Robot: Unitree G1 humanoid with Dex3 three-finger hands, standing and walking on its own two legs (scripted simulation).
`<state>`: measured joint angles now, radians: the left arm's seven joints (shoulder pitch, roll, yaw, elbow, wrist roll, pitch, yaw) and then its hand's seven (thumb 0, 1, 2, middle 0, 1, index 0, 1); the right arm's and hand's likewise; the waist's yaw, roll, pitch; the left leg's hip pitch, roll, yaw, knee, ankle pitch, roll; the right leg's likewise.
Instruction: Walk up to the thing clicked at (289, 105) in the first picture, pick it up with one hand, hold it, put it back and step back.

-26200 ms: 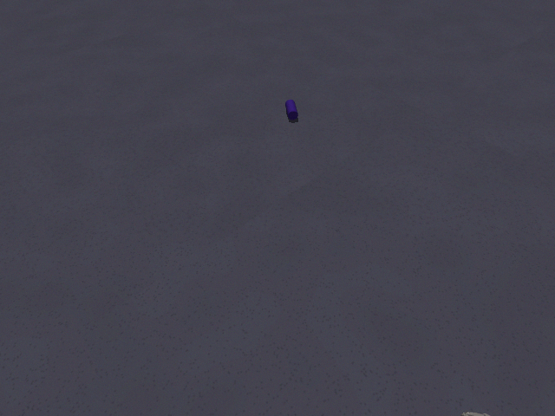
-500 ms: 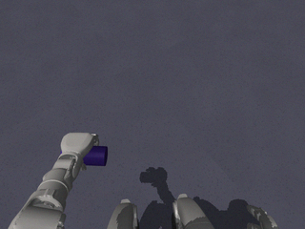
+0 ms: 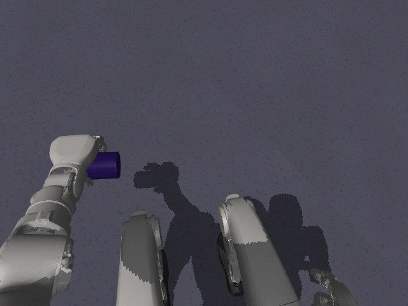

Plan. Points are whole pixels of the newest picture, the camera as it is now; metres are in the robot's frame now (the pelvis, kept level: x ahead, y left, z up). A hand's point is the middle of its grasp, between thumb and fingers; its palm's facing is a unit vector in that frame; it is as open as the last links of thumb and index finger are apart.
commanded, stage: crouch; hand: left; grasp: from above
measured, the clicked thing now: (88, 166) +0.43 +0.22 -0.18
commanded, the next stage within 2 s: lower in 0.86 s
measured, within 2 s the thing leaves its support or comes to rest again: neither
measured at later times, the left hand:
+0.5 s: hand (97, 167) +0.45 +0.22 -0.26, palm faces -0.46 +0.01 -0.89, open 9.2 cm
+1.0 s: hand (103, 168) +0.46 +0.22 -0.31, palm faces -0.46 +0.01 -0.89, open 9.1 cm
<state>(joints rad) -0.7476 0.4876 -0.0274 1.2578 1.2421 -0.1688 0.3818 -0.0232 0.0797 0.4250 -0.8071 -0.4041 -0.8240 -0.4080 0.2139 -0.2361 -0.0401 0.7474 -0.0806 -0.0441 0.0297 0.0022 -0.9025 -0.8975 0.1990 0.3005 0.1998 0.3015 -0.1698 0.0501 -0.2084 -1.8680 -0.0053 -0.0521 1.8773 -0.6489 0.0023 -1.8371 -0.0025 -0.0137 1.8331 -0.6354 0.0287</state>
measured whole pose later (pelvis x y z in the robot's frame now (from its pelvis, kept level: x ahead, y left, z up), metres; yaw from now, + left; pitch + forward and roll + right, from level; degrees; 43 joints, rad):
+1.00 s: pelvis -0.01 -0.01 -0.14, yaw -3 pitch +36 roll -6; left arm -0.95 0.65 0.07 1.47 1.30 -0.22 0.45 -0.02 0.11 0.37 -0.83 -0.34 -0.85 -0.34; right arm 0.17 -0.27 0.01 0.77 -0.15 -0.07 0.13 0.00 -0.92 -0.90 0.20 0.30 0.20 0.30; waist -0.24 0.00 -0.08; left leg -2.25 0.00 -0.11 2.33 -0.71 -0.02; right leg -2.22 0.02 -0.05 2.26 -0.67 0.02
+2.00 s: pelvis -0.01 +0.00 -0.19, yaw -8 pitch +31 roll -10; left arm -0.98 0.83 0.15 1.62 1.35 -0.26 0.58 -0.01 0.19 0.21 -0.88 -0.20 -0.90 -0.20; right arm 0.14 -0.31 0.14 0.75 -0.23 -0.16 0.22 0.00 -0.90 -0.89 0.20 0.30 0.20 0.30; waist -0.33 -0.06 0.08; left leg -2.35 -0.01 -0.20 2.54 -0.74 -0.03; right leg -2.29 0.04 -0.12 2.40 -0.67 0.04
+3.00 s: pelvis -0.02 +0.00 -0.19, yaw -11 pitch +27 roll -13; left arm -1.03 0.93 0.09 1.76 1.35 -0.26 0.67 -0.01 0.11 0.41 -0.71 -0.36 -0.71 -0.37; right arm 0.11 -0.35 0.24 0.71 -0.26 -0.26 0.28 0.00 -0.90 -0.90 0.20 0.30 0.20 0.30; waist -0.38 -0.11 0.13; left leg -2.33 0.00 -0.24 2.56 -0.73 -0.02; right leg -2.25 0.06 -0.16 2.38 -0.64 0.05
